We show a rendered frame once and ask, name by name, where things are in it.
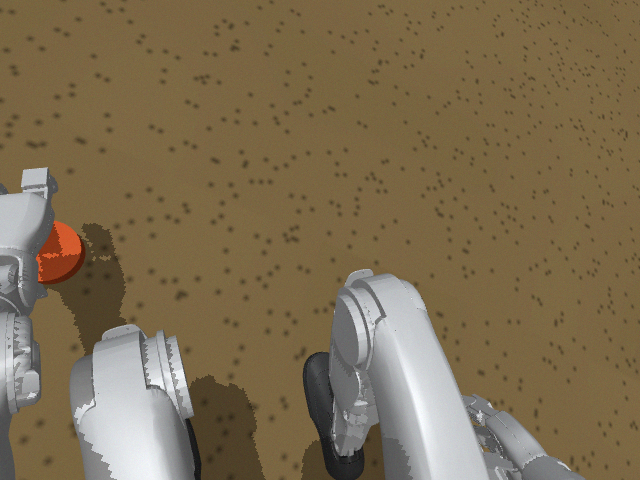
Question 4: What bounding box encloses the right robot arm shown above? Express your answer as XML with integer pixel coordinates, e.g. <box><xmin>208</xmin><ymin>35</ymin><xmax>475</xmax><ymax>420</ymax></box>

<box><xmin>521</xmin><ymin>456</ymin><xmax>586</xmax><ymax>480</ymax></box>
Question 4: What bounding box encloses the tin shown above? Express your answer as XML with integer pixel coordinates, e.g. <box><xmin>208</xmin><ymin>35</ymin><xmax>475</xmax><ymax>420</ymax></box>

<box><xmin>35</xmin><ymin>221</ymin><xmax>85</xmax><ymax>285</ymax></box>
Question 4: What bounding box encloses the left robot arm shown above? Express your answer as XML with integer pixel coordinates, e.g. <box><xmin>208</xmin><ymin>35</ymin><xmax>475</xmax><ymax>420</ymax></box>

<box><xmin>0</xmin><ymin>248</ymin><xmax>41</xmax><ymax>480</ymax></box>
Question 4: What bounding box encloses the left robot hand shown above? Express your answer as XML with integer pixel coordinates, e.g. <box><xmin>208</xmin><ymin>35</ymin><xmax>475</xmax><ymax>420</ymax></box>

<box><xmin>0</xmin><ymin>167</ymin><xmax>58</xmax><ymax>299</ymax></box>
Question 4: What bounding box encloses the right robot hand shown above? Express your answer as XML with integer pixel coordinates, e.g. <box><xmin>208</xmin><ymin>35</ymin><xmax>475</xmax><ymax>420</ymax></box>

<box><xmin>462</xmin><ymin>394</ymin><xmax>548</xmax><ymax>480</ymax></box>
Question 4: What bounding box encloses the right robot foot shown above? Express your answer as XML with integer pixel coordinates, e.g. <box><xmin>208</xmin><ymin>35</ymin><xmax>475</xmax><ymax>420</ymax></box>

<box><xmin>303</xmin><ymin>352</ymin><xmax>364</xmax><ymax>480</ymax></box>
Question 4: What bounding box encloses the left robot foot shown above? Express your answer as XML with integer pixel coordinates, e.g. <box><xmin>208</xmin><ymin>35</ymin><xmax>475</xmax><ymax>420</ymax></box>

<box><xmin>185</xmin><ymin>418</ymin><xmax>201</xmax><ymax>480</ymax></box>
